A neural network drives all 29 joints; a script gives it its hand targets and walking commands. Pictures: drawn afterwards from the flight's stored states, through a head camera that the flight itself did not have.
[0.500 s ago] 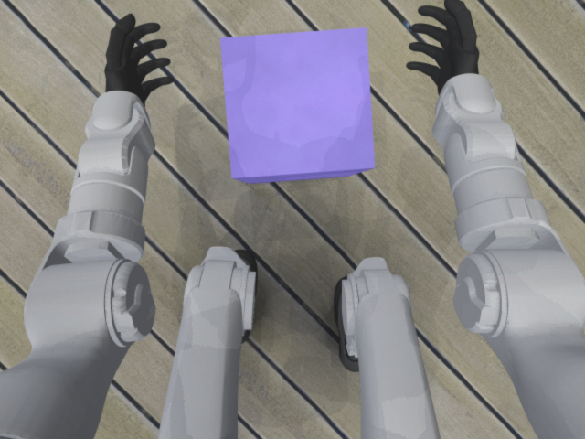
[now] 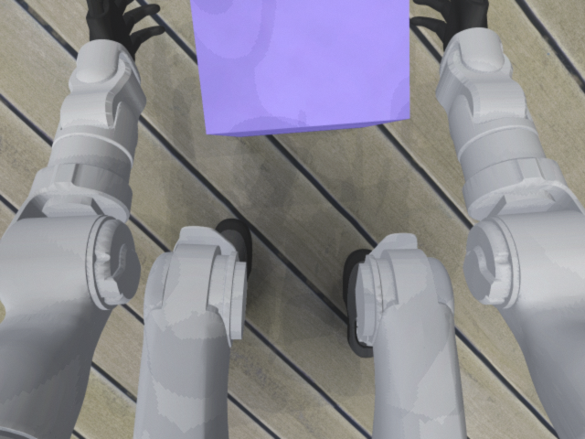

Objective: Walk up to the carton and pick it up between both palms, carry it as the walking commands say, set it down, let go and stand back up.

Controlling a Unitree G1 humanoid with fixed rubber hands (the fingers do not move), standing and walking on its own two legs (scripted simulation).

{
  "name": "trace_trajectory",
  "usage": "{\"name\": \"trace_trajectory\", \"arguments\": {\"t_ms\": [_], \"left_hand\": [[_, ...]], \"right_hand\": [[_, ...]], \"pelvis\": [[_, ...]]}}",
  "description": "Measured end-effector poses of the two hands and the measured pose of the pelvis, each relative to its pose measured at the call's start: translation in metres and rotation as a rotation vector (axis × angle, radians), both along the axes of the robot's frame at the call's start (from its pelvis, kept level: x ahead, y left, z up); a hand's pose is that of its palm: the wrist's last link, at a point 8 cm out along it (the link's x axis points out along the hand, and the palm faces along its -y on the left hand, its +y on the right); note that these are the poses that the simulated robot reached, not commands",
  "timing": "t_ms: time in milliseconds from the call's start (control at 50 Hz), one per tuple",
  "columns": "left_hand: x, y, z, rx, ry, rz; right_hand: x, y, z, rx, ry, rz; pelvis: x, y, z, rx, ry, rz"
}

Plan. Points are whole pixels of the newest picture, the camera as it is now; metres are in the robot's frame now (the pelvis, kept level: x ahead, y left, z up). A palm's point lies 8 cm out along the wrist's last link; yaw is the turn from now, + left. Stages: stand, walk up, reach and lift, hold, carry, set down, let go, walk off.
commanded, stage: reach and lift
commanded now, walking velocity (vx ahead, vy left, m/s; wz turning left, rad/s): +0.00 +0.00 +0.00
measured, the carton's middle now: (298, 52) +0.53 +0.03 -0.27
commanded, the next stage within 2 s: none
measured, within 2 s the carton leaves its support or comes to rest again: leaves its support in 1.44 s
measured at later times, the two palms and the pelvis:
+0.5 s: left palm (125, 51) +0.50 +0.23 -0.20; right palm (447, 34) +0.54 -0.13 -0.20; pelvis +0.00 +0.00 -0.02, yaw +0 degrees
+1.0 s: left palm (159, 39) +0.51 +0.19 -0.20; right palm (432, 33) +0.54 -0.12 -0.20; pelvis +0.00 +0.00 -0.01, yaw -1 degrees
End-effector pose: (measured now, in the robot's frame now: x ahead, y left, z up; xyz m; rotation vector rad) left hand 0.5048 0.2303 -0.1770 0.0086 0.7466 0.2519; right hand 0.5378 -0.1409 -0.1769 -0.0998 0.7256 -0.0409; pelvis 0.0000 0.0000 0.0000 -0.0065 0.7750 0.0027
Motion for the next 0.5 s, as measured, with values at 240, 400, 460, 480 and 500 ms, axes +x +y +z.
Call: {"name": "trace_trajectory", "arguments": {"t_ms": [240,400,460,480,500], "left_hand": [[0.006,-0.003,-0.023,0.001,0.005,0.003],[-0.001,0.000,-0.022,0.004,0.020,0.001],[-0.004,0.001,-0.022,0.005,0.029,0.001],[-0.005,0.000,-0.021,0.007,0.029,-0.003],[-0.005,-0.001,-0.021,0.003,0.027,-0.003]], "right_hand": [[-0.003,0.001,-0.029,0.006,0.013,0.014],[0.001,0.005,-0.024,0.013,-0.006,0.028],[0.001,0.006,-0.023,0.015,0.004,0.025],[0.001,0.006,-0.023,0.016,0.003,0.022],[0.001,0.007,-0.022,0.018,0.001,0.024]], "pelvis": [[0.001,0.003,-0.018,0.010,-0.053,-0.018],[-0.001,0.001,-0.019,0.015,-0.052,-0.020],[-0.002,0.001,-0.019,0.016,-0.055,-0.019],[-0.003,0.000,-0.019,0.017,-0.055,-0.019],[-0.003,0.000,-0.019,0.018,-0.057,-0.018]]}}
